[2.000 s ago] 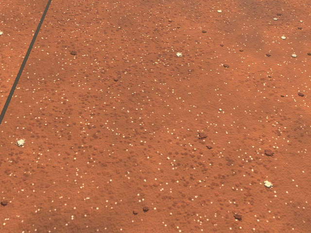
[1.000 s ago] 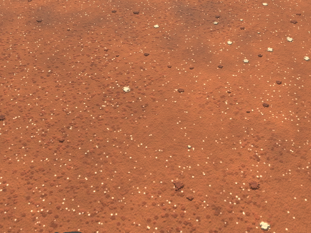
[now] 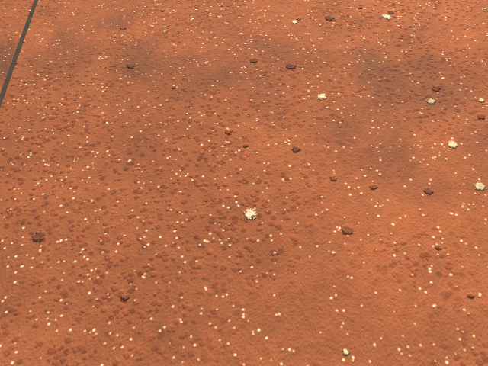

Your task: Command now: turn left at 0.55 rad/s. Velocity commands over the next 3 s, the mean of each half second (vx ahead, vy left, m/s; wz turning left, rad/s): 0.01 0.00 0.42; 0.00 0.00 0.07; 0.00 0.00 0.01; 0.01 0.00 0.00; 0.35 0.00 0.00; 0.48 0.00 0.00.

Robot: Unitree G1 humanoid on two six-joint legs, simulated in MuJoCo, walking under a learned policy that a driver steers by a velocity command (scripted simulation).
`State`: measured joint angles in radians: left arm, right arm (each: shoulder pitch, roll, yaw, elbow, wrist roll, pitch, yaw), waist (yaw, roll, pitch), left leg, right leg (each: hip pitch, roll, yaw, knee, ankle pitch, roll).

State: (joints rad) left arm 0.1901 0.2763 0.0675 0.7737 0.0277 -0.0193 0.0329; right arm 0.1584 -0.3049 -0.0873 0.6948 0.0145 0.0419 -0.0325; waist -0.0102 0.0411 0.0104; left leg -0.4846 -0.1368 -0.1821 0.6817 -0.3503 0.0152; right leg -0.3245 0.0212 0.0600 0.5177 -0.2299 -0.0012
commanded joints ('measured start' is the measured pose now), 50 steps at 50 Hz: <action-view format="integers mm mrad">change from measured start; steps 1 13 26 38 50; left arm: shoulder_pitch -71 2 24 1 21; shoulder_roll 138 197 128 127 73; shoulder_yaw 35 54 31 11 -14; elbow -110 -115 -62 -40 2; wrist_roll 18 -24 -23 -21 -17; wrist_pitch -15 20 37 11 -9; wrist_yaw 10 11 6 -16 -2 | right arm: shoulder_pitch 53 -47 -71 -20 2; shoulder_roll -173 -52 -86 -41 -20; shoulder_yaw -56 -5 8 31 22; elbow -64 -154 -107 -8 77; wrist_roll -3 2 -27 -42 -23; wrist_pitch -23 4 -50 -56 -43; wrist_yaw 9 39 31 35 15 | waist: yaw -35 60 40 -1 17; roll -192 -230 94 -149 -44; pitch -77 -84 -85 -38 -13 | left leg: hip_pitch -169 -2 289 259 258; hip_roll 51 145 353 152 164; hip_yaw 22 207 -10 116 111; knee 421 149 -335 -247 -220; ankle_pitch -155 -59 606 88 213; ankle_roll -37 -99 212 12 13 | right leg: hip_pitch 143 225 -140 91 92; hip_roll -367 -311 -96 -135 -87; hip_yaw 320 13 -24 24 -15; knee -213 -164 506 -89 -66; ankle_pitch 285 429 -219 58 59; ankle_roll -216 -222 94 -41 -6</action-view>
